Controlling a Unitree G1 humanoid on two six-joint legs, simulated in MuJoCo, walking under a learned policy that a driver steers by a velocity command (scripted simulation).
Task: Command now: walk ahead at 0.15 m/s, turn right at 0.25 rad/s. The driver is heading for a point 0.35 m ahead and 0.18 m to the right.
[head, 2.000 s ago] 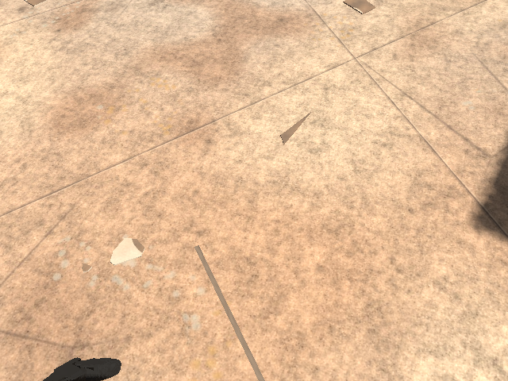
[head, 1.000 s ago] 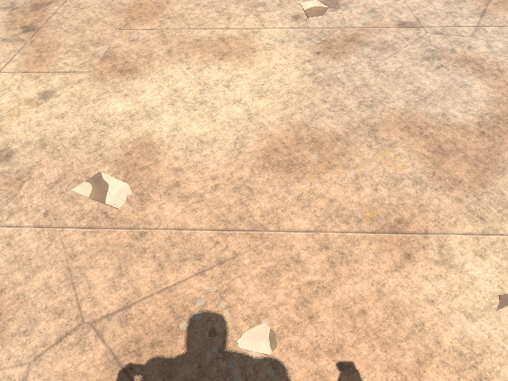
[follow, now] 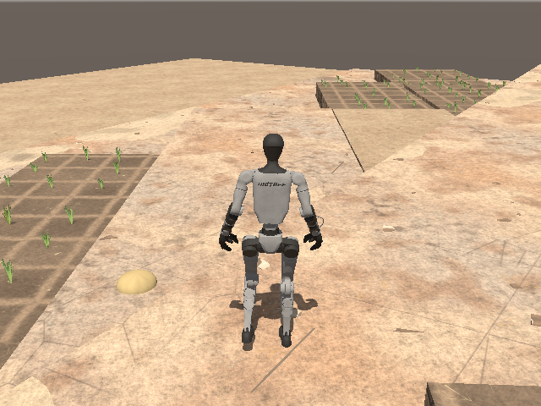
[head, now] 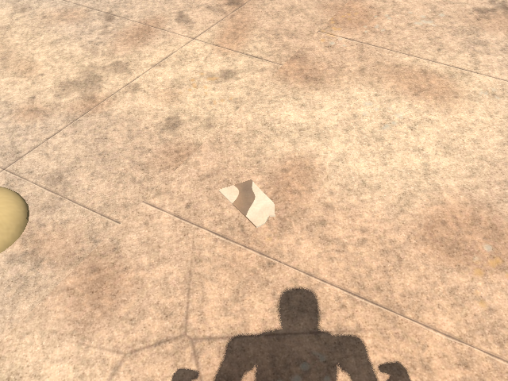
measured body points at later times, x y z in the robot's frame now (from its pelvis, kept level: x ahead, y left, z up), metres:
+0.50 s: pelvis +0.08 +0.02 +0.00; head +0.13 +0.02 +0.45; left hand +0.29 +0.27 -0.11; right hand +0.16 -0.28 -0.09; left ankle +0.14 +0.13 -0.74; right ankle +0.03 -0.11 -0.68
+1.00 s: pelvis +0.07 -0.03 +0.00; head +0.09 -0.08 +0.45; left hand +0.36 +0.13 -0.07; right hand +0.06 -0.36 -0.11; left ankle +0.18 +0.11 -0.69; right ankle +0.04 -0.11 -0.74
